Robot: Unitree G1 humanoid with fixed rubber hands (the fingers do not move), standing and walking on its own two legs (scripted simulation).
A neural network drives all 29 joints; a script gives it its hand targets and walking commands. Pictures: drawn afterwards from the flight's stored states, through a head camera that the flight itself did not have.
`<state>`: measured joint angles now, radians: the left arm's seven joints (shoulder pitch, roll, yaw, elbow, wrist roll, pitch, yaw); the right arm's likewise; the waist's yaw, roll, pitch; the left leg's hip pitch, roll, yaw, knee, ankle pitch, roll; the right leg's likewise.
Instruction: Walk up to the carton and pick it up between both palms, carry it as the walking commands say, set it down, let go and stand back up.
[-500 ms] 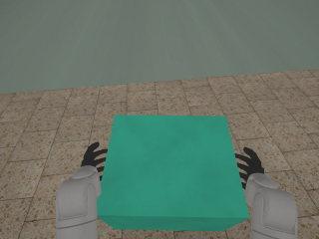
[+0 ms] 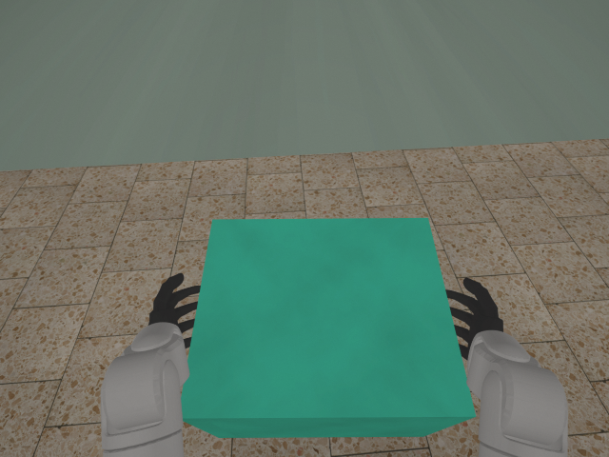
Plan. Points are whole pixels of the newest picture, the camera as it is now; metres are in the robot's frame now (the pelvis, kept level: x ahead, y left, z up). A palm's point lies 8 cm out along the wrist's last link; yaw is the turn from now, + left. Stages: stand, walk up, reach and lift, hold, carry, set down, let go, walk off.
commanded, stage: carry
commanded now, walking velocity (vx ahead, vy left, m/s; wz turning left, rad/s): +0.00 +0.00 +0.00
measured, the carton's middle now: (320, 330) +0.31 +0.01 -0.01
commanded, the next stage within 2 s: none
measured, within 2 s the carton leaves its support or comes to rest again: neither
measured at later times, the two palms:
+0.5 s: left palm (184, 313) +0.31 +0.19 +0.03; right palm (461, 324) +0.30 -0.18 +0.03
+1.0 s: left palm (187, 328) +0.28 +0.18 +0.04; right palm (482, 345) +0.27 -0.19 +0.04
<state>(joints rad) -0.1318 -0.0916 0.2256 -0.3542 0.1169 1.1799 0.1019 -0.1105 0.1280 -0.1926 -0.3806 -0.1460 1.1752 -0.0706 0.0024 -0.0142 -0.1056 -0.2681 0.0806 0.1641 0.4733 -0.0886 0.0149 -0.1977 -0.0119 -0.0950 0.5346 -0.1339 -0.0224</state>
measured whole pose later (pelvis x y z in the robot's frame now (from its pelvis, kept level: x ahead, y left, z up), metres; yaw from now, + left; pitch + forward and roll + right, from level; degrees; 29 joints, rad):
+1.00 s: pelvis +0.01 -0.01 -0.03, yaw -1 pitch +3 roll +0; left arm -0.17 -0.06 0.22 -0.20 0.16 1.10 0.06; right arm -0.13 0.13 -0.20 -0.27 -0.16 1.11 -0.07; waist 0.00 0.00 -0.10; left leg -0.36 0.06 0.14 0.51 -0.20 0.01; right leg -0.25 -0.02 -0.11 0.53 -0.33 -0.02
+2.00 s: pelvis -0.09 +0.02 -0.04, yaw +28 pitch +4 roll +1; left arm -0.17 -0.04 0.26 -0.24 0.14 1.18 0.06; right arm -0.15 0.14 -0.17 -0.28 -0.10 1.19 -0.16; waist -0.02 0.00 -0.02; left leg -0.41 -0.01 0.05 0.62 -0.28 0.03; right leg -0.51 -0.14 -0.10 0.99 -0.60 0.10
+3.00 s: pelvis -0.15 +0.00 -0.03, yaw +31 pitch +3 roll +0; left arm -0.18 -0.08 0.23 0.03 0.22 0.81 0.03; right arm -0.12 0.13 -0.24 -0.02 -0.22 0.79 -0.01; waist 0.02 0.00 -0.02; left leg -0.36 0.00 0.04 0.54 -0.23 0.02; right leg -0.39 -0.08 -0.10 0.54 -0.19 0.01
